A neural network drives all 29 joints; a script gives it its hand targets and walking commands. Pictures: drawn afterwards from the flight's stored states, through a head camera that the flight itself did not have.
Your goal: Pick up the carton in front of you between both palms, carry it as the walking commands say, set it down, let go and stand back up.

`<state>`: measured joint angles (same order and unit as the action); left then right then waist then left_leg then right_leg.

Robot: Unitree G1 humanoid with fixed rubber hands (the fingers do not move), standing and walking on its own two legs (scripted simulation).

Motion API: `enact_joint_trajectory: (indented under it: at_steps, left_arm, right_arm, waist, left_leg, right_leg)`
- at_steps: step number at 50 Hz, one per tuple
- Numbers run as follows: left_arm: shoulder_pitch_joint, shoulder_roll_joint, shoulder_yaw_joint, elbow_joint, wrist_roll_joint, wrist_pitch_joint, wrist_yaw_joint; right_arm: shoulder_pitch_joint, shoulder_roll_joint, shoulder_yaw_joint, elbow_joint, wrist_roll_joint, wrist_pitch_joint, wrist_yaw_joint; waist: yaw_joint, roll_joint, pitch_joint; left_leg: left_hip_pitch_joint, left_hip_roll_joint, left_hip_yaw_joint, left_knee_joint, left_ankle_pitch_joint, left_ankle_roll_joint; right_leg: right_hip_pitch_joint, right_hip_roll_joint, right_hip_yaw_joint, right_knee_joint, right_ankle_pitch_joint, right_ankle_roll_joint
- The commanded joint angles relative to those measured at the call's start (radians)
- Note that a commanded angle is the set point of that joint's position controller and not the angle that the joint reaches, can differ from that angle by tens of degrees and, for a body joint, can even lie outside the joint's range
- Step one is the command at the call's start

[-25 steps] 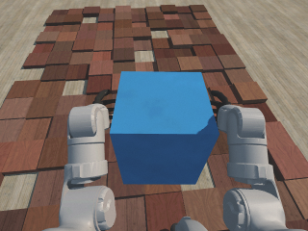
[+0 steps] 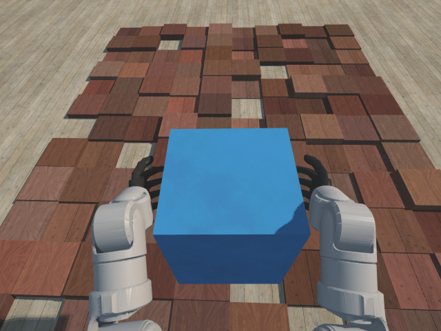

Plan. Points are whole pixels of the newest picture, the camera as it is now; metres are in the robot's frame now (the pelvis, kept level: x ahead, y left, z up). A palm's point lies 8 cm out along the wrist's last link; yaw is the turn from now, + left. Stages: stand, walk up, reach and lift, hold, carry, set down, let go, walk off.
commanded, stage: carry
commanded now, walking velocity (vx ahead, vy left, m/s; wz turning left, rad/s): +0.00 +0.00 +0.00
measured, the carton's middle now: (229, 211) +0.34 +0.02 +0.01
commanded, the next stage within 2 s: none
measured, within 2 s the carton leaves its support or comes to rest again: neither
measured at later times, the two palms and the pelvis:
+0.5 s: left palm (176, 136) +0.42 +0.12 +0.14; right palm (347, 141) +0.42 -0.18 +0.13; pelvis +0.15 -0.02 +0.00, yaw -1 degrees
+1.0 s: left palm (180, 107) +0.50 +0.12 +0.14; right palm (337, 111) +0.49 -0.18 +0.14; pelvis +0.14 -0.02 +0.00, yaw -1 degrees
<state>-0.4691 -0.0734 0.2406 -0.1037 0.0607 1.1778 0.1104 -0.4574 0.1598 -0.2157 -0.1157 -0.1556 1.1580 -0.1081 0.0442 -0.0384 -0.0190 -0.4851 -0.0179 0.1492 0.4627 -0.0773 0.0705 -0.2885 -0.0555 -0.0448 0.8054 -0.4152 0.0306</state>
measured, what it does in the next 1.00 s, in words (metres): walks ahead: right foot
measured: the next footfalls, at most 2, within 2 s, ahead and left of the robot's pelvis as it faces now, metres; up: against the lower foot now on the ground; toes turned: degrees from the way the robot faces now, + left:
right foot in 0.24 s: +0.18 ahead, -0.11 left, -0.01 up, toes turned -7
left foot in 1.90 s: +0.55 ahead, +0.09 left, +0.01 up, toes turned +5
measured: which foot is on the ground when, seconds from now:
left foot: down 0.00-1.00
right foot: up 0.00-0.22, down 0.24-1.00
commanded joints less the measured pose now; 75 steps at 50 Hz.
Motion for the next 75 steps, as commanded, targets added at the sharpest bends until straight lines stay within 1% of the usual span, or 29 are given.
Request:
enact_joint_trajectory:
  at_steps: [1, 2, 3, 4, 7, 8, 10, 11, 12, 13, 14, 15, 16, 19, 22, 29, 36, 46, 50, 59, 61, 63, 64, 65, 67, 70, 72, 74, 75]
  left_arm:
    - [-0.471, -1.089, -0.784, -0.102, -0.401, 0.027, -0.289]
    - [-0.432, -1.087, -0.79, -0.135, -0.393, 0.018, -0.288]
    - [-0.405, -1.079, -0.795, -0.18, -0.382, 0.009, -0.283]
    - [-0.365, -1.064, -0.8, -0.218, -0.368, 0.002, -0.272]
    - [-0.253, -1.0, -0.826, -0.351, -0.317, -0.004, -0.239]
    - [-0.228, -0.988, -0.833, -0.378, -0.307, 0.0, -0.234]
    - [-0.185, -0.966, -0.827, -0.413, -0.309, 0.017, -0.235]
    - [-0.183, -0.938, -0.823, -0.432, -0.313, 0.03, -0.237]
    - [-0.189, -0.904, -0.817, -0.435, -0.317, 0.049, -0.241]
    - [-0.202, -0.876, -0.805, -0.413, -0.311, 0.066, -0.246]
    - [-0.186, -0.854, -0.787, -0.362, -0.305, 0.079, -0.251]
    - [-0.176, -0.842, -0.771, -0.321, -0.305, 0.092, -0.256]
    - [-0.181, -0.833, -0.76, -0.29, -0.304, 0.104, -0.26]
    - [-0.204, -0.82, -0.741, -0.197, -0.306, 0.135, -0.268]
    - [-0.274, -0.848, -0.75, -0.153, -0.327, 0.146, -0.275]
    - [-0.531, -0.912, -0.772, -0.107, -0.407, 0.121, -0.274]
    - [-0.756, -0.925, -0.703, 0.066, -0.424, 0.052, -0.244]
    - [-0.949, -0.969, -0.551, 0.266, -0.416, 0.015, -0.215]
    - [-0.963, -1.014, -0.521, 0.285, -0.418, 0.021, -0.22]
    - [-1.016, -1.048, -0.563, 0.196, -0.444, 0.032, -0.219]
    - [-1.014, -1.045, -0.573, 0.187, -0.447, 0.033, -0.217]
    - [-1.016, -1.041, -0.582, 0.18, -0.446, 0.034, -0.215]
    - [-1.011, -1.038, -0.582, 0.186, -0.441, 0.034, -0.214]
    - [-1.003, -1.033, -0.58, 0.194, -0.434, 0.033, -0.213]
    - [-0.989, -1.024, -0.578, 0.206, -0.422, 0.032, -0.211]
    - [-0.989, -1.021, -0.578, 0.215, -0.419, 0.029, -0.211]
    - [-0.983, -1.023, -0.574, 0.233, -0.42, 0.028, -0.213]
    - [-0.963, -1.03, -0.559, 0.268, -0.416, 0.03, -0.217]
    - [-0.953, -1.035, -0.547, 0.293, -0.408, 0.031, -0.219]
  right_arm:
    - [-0.372, 0.937, 0.721, -0.102, 0.356, 0.012, 0.216]
    - [-0.396, 0.961, 0.748, -0.176, 0.373, 0.006, 0.218]
    - [-0.408, 0.974, 0.78, -0.239, 0.392, 0.002, 0.221]
    - [-0.394, 0.988, 0.807, -0.284, 0.414, 0.001, 0.225]
    - [-0.275, 0.973, 0.834, -0.344, 0.459, 0.007, 0.251]
    - [-0.244, 0.955, 0.836, -0.35, 0.466, 0.013, 0.258]
    - [-0.223, 0.915, 0.845, -0.378, 0.485, 0.032, 0.265]
    - [-0.219, 0.893, 0.845, -0.382, 0.489, 0.042, 0.268]
    - [-0.216, 0.856, 0.839, -0.373, 0.484, 0.054, 0.268]
    - [-0.233, 0.821, 0.833, -0.372, 0.482, 0.074, 0.267]
    - [-0.254, 0.793, 0.831, -0.368, 0.484, 0.099, 0.265]
    - [-0.28, 0.772, 0.825, -0.354, 0.481, 0.117, 0.264]
    - [-0.299, 0.762, 0.821, -0.323, 0.476, 0.131, 0.264]
    - [-0.301, 0.754, 0.796, -0.216, 0.453, 0.159, 0.264]
    - [-0.32, 0.792, 0.769, -0.131, 0.44, 0.165, 0.265]
    - [-0.5, 0.844, 0.741, -0.051, 0.458, 0.136, 0.25]
    - [-0.759, 0.852, 0.691, 0.075, 0.496, 0.069, 0.22]
    - [-0.969, 0.912, 0.548, 0.282, 0.519, 0.036, 0.202]
    - [-0.976, 0.959, 0.519, 0.308, 0.515, 0.04, 0.203]
    - [-1.014, 0.983, 0.551, 0.225, 0.528, 0.047, 0.193]
    - [-1.011, 0.981, 0.559, 0.213, 0.528, 0.048, 0.192]
    - [-1.014, 0.981, 0.567, 0.204, 0.528, 0.049, 0.193]
    - [-1.012, 0.979, 0.57, 0.207, 0.528, 0.051, 0.195]
    - [-1.011, 0.977, 0.573, 0.211, 0.529, 0.052, 0.199]
    - [-1.007, 0.975, 0.575, 0.226, 0.53, 0.051, 0.207]
    - [-0.991, 0.969, 0.566, 0.25, 0.527, 0.046, 0.213]
    - [-0.96, 0.959, 0.551, 0.274, 0.517, 0.043, 0.215]
    - [-0.917, 0.938, 0.529, 0.306, 0.502, 0.039, 0.213]
    - [-0.907, 0.93, 0.518, 0.321, 0.496, 0.035, 0.212]
  waist:
    - [-0.09, 0.145, -0.601]
    - [-0.076, 0.096, -0.564]
    - [-0.067, 0.089, -0.544]
    - [-0.065, 0.091, -0.545]
    - [-0.064, 0.14, -0.554]
    - [-0.061, 0.158, -0.549]
    - [-0.053, 0.165, -0.517]
    - [-0.052, 0.161, -0.508]
    - [-0.053, 0.1, -0.5]
    - [-0.052, -0.015, -0.475]
    - [-0.047, -0.076, -0.468]
    - [-0.048, -0.088, -0.417]
    - [-0.048, -0.079, -0.385]
    - [-0.05, -0.056, -0.343]
    - [-0.05, -0.031, -0.333]
    - [-0.049, 0.017, -0.344]
    - [-0.042, 0.021, -0.381]
    - [-0.038, 0.014, -0.434]
    - [-0.039, 0.012, -0.443]
    - [-0.041, 0.016, -0.468]
    - [-0.047, 0.014, -0.474]
    - [-0.049, -0.008, -0.453]
    - [-0.048, -0.023, -0.422]
    - [-0.046, -0.036, -0.393]
    - [-0.041, -0.041, -0.367]
    - [-0.038, -0.012, -0.384]
    - [-0.053, 0.026, -0.385]
    - [-0.087, 0.14, -0.353]
    - [-0.105, 0.198, -0.313]
  left_leg:
    - [0.963, 0.377, -0.357, -0.01, 1.061, 0.156]
    - [0.871, 0.352, -0.32, -0.052, 0.928, 0.126]
    - [0.798, 0.327, -0.282, -0.082, 0.792, 0.111]
    - [0.726, 0.3, -0.24, -0.103, 0.703, 0.103]
    - [0.61, 0.258, -0.143, -0.095, 0.593, 0.089]
    - [0.566, 0.237, -0.108, -0.078, 0.549, 0.075]
    - [0.459, 0.179, -0.065, -0.02, 0.354, 0.021]
    - [0.35, 0.166, -0.075, 0.005, 0.223, -0.017]
    - [0.228, 0.153, -0.08, 0.045, -0.002, -0.051]
    - [0.127, 0.116, -0.078, 0.05, -0.228, -0.083]
    - [0.161, 0.114, -0.093, 0.004, -0.268, -0.088]
    - [0.198, 0.112, -0.092, -0.003, -0.24, -0.096]
    - [0.225, 0.111, -0.094, -0.004, -0.193, -0.096]
    - [0.252, 0.12, -0.092, 0.0, -0.062, -0.092]
    - [0.267, 0.121, -0.089, 0.009, -0.039, -0.093]
    - [0.31, 0.124, -0.099, 0.027, -0.03, -0.082]
    - [0.329, 0.126, -0.115, 0.028, -0.066, -0.064]
    - [0.341, 0.131, -0.119, 0.032, 0.0, -0.059]
    - [0.346, 0.131, -0.116, 0.037, 0.031, -0.06]
    - [0.361, 0.129, -0.115, 0.049, 0.042, -0.053]
    - [0.358, 0.125, -0.106, 0.027, -0.087, -0.053]
    - [0.329, 0.094, -0.087, 0.04, -0.289, -0.039]
    - [0.299, 0.087, -0.084, 0.05, -0.336, -0.033]
    - [0.27, 0.081, -0.078, 0.057, -0.344, -0.032]
    - [0.234, 0.069, -0.062, 0.046, -0.316, -0.031]
    - [0.27, 0.073, -0.068, 0.01, -0.282, -0.022]
    - [0.353, 0.1, -0.113, 0.005, -0.264, -0.004]
    - [0.509, 0.185, -0.248, -0.003, -0.145, 0.046]
    - [0.595, 0.239, -0.333, -0.007, -0.044, 0.086]
  right_leg:
    - [-0.429, 0.036, 0.061, 0.19, -0.153, 0.027]
    - [-0.383, 0.002, 0.074, 0.051, -0.098, 0.014]
    - [-0.316, -0.008, 0.066, -0.081, -0.063, 0.018]
    - [-0.222, 0.018, 0.03, -0.134, -0.024, 0.023]
    - [-0.059, 0.045, -0.012, -0.266, 0.152, 0.015]
    - [-0.004, 0.045, -0.031, -0.335, 0.236, 0.014]
    - [0.137, 0.038, -0.064, -0.525, 0.492, 0.011]
    - [0.252, -0.018, -0.032, -0.522, 0.568, -0.004]
    - [0.349, -0.123, 0.061, -0.474, 0.722, -0.027]
    - [0.403, -0.225, 0.131, -0.382, 0.991, -0.08]
    - [0.368, -0.245, 0.123, -0.385, 0.883, -0.129]
    - [0.294, -0.21, 0.125, -0.419, 0.757, -0.124]
    - [0.255, -0.178, 0.112, -0.427, 0.727, -0.105]
    - [0.216, -0.131, 0.066, -0.378, 0.867, -0.081]
    - [0.198, -0.128, 0.066, -0.36, 0.907, -0.071]
    - [0.158, -0.107, 0.061, -0.36, 0.74, -0.077]
    - [0.175, -0.096, 0.056, -0.369, 0.613, -0.095]
    - [0.222, -0.102, 0.043, -0.336, 0.685, -0.097]
    - [0.224, -0.106, 0.041, -0.323, 0.728, -0.094]
    - [0.218, -0.107, 0.044, -0.314, 0.714, -0.096]
    - [0.218, -0.112, 0.047, -0.352, 0.535, -0.099]
    - [0.208, -0.111, 0.084, -0.412, 0.175, -0.123]
    - [0.197, -0.122, 0.121, -0.446, 0.029, -0.137]
    - [0.191, -0.135, 0.15, -0.47, -0.036, -0.149]
    - [0.211, -0.145, 0.165, -0.478, -0.019, -0.165]
    - [0.229, -0.121, 0.115, -0.398, 0.131, -0.155]
    - [0.156, -0.09, 0.058, -0.296, 0.204, -0.131]
    - [-0.066, -0.03, -0.035, -0.134, 0.195, -0.086]
    - [-0.225, 0.006, -0.076, -0.093, 0.115, -0.062]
